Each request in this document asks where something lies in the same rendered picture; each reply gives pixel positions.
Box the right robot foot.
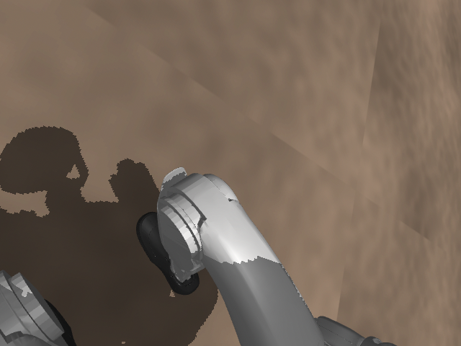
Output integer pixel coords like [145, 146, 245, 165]
[136, 212, 200, 295]

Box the right robot hand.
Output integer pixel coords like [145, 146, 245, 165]
[314, 316, 366, 346]

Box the left robot foot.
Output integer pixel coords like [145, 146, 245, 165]
[45, 300, 77, 346]

